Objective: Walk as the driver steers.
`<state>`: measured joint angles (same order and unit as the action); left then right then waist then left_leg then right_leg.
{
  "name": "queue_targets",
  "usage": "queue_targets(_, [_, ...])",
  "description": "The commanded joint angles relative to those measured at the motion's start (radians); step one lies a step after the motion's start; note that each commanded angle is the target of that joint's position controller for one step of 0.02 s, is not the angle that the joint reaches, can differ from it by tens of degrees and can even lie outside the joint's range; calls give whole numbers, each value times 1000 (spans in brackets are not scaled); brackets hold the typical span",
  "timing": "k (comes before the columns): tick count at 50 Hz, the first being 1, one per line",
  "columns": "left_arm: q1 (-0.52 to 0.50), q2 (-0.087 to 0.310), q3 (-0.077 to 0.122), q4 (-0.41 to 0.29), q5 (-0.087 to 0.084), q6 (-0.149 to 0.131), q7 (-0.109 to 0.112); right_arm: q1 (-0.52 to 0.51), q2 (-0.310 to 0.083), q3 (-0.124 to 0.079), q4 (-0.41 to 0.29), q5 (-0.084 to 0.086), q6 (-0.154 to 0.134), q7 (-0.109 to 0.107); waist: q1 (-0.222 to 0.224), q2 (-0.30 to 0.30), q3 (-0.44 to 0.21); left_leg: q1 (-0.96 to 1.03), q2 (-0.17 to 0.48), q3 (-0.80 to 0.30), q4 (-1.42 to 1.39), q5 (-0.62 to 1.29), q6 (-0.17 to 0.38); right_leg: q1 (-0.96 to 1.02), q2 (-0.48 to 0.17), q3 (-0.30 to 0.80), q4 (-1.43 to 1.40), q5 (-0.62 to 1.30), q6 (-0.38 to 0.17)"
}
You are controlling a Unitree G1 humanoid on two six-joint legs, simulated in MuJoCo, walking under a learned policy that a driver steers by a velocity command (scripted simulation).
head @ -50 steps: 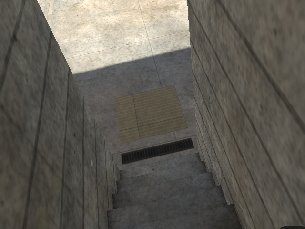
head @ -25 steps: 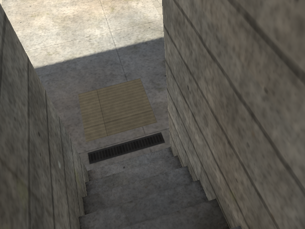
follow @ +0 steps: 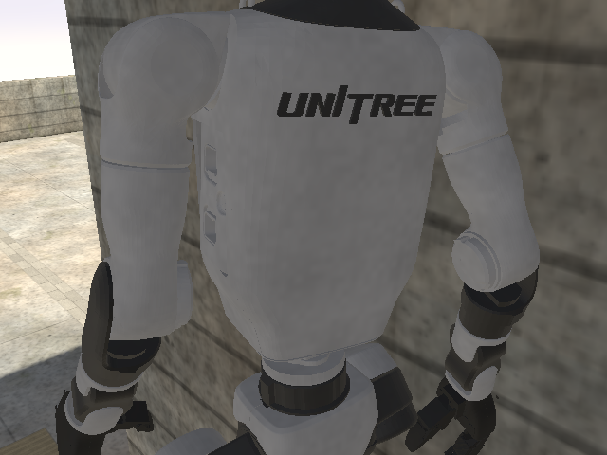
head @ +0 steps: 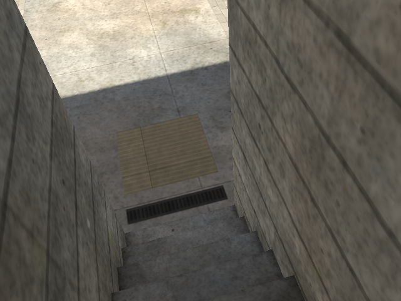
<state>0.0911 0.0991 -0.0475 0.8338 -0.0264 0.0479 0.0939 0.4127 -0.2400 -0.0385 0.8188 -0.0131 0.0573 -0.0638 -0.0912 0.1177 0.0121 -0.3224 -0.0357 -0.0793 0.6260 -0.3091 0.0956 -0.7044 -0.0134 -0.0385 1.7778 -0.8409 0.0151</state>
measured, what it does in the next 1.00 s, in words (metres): steps on the spot: right foot 0.21 m higher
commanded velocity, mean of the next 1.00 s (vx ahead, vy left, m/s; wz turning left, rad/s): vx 0.22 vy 0.00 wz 0.00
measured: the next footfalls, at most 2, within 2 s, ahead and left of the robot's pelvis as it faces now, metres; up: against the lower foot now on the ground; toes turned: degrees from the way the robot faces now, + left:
right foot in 0.60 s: -0.04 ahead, -0.16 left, +0.21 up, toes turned +1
right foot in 1.16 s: +0.14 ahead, -0.15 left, +0.00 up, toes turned +1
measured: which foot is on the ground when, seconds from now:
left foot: down 0.00-1.00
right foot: down 0.00-0.34, up 0.36-0.58, down 0.60-0.78, up 0.80-1.00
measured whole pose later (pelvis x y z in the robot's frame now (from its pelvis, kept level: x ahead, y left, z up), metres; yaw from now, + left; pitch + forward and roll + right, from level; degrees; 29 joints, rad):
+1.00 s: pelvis +0.03 +0.03 -0.03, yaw -3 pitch +0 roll +0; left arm 0.00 0.05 -0.04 0.63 -0.02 0.01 0.05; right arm 0.68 -0.18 -0.07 0.91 0.01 -0.03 -0.04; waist -0.18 0.02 0.04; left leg -0.34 -0.14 -0.03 0.80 -0.46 0.11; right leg -0.91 -0.07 0.06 1.64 -0.26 0.04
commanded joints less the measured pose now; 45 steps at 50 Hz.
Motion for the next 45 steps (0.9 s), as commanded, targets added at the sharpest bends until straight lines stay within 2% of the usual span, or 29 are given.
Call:
queue_targets(1, [-41,74,18,-62,6,-11,5,90,-64,-15,-39,-4,1,3,-6,-96,-27,69,197,-162,-84,476,183,-44,-15,122,-246,191,58])
queue_targets(4, [-32,56,16,-58,15,-12,10,92,-54,-11,-34,-12,2,5,1,-119,-13,42,182,-124,-91,394,156,-29,-4,133,-276,290,49])
queue_targets(10, [7,66,21,-71,4,-28,14,69,-67,-13,-20,-7,-1,-13,16,12,-16,50,198,-136,-95,492,164,-42,-14,111,-176,143,83])
queue_targets(12, [29,69,23,-69,1,-38,16,47,-73,-17,-34,-9,-9,-15,33,-132,-9,-3,167,-82,-45,448,117,10,-20,154,-352,298,69])
queue_targets(14, [38,81,22,-50,38,-35,4,45,-14,-8,-43,-10,-8,4,25,-412,92,-3,45,60,50,56,18,-130,-80,359,-781,531,-24])
queue_targets(15, [1,57,14,-60,58,-39,-5,76,19,-11,-28,-1,-3,14,-10,-400,140,57,4,58,58,-43,-6,-235,-108,490,-903,464,-85])
queue_targets(16, [-76,33,8,-75,50,-43,-15,173,63,-5,5,-3,1,23,-77,-319,128,166,23,32,8,33,11,-296,-91,475,-803,436,-96])
queue_targets(17, [-213,8,7,-98,28,-32,-10,376,127,14,75,-21,-2,37,-196,-268,67,342,82,5,-66,233,70,-367,-23,315,-506,415,-23])
queue_targets(18, [-205,-19,7,-113,-17,-20,-9,410,138,34,113,-36,-13,44,-153,-29,1,328,179,-98,-129,458,156,-294,72,77,-32,193,70])
queue_targets(19, [-4,36,29,-78,-39,-15,-3,206,49,25,49,-27,-16,40,12,77,-12,184,189,-208,-67,572,230,-230,30,102,174,58,80])
queue_targets(20, [73,57,32,-66,-26,-19,3,109,-57,4,3,-32,-22,32,48,72,-52,154,246,-261,-109,650,279,-181,28,123,216,97,97])
queue_targets(21, [78,60,35,-65,-22,-21,8,60,-104,-5,-17,-37,-27,26,60,9,-50,119,283,-297,-143,663,296,-164,14,124,214,169,106])
queue_targets(24, [42,40,32,-66,-9,-15,17,51,-87,6,-18,-27,-33,0,45,-92,-53,144,309,-332,-120,615,286,-184,-27,164,148,285,104])
queue_targets(26, [-28,12,9,-108,-6,-17,6,97,-99,-2,-4,-9,-31,7,20,-39,-75,194,337,-364,-151,682,301,-210,-49,188,251,-5,87])
queue_targets(28, [21,15,-8,-118,12,0,-4,75,-153,-41,2,17,-17,16,63,-23,-71,134,253,-273,-225,735,237,-53,-38,101,13,-147,23])
queue_targets(29, [45,21,-12,-107,22,6,-9,60,-154,-50,6,24,-12,17,71,-17,-63,139,222,-210,-217,752,202,-19,-32,93,-129,-101,-4])
queue_targets(30, [109,-3,-23,-78,37,12,-24,97,-111,-46,42,28,-7,20,93,-54,-80,102,167,-138,-240,519,148,81,-19,79,-306,10,-43])
queue_targets(31, [78,16,-25,-70,41,16,-42,138,-47,-39,37,43,-2,33,45,-160,-16,49,76,-31,-273,64,59,47,23,165,-542,21,-126])
queue_targets(32, [4,87,-7,-79,33,9,-50,141,7,-29,11,51,0,45,-4,-333,80,43,-4,59,-210,-300,-5,-98,-46,425,-827,-276,-230])
queue_targets(34, [-48,145,36,-77,-10,-24,-45,193,20,-43,28,41,-19,40,-51,-280,91,115,-31,102,-53,-144,5,-131,-91,566,-855,-415,-279])
queue_targets(35, [-57,190,58,-78,-11,-31,-46,258,14,-55,52,44,-24,48,-76,-325,76,123,-50,149,-24,-119,24,-120,-93,559,-793,-401,-296])
queue_targets(37, [-81,157,64,-100,-7,-27,-40,310,-14,-77,89,46,-38,57,-92,-258,28,248,-36,173,1,-10,41,-207,-99,417,-657,-453,-278])
queue_targets(39, [-180,69,37,-123,11,-19,-55,465,17,-79,133,24,-33,66,-198,-157,-42,412,-50,245,-10,23,7,-283,-39,152,-298,-292,-212])
queue_targets(40, [-213,6,18,-143,26,-11,-59,579,16,-83,156,10,-47,67,-248,-51,-52,471,-53,184,-78,-111,2,-316,46,5,45,-110,-151])
queue_targets(41, [-283,-58,0,-190,21,-19,-60,641,-4,-70,149,-21,-68,73,-277,66,-6,454,69,-94,-106,-180,59,-458,124,-49,499,-127,-76])
queue_targets(42, [-324,-77,-9,-247,27,-35,-51,535,7,-41,91,-10,-79,81,-208,38,60,420,115,-183,-57,25,71,-550,76,-1,612,-192,-58])
queue_targets(43, [-163,-114,-14,-271,-4,-33,-48,309,-58,-42,27,4,-75,75,-8,19,35,289,191,-555,-238,-512,110,-547,21,75,464,7,-61])
queue_targets(44, [-92,-110,-24,-258,-31,-52,-38,141,-122,-63,-24,42,-90,40,62,34,104,101,283,-804,-316,-736,176,-540,-77,192,250,304,-46])
queue_targets(45, [-111,-35,-5,-277,-30,-58,-39,86,-100,-52,-39,47,-104,35,67,-39,121,51,317,-841,-308,-700,167,-532,-99,222,227,356,-26])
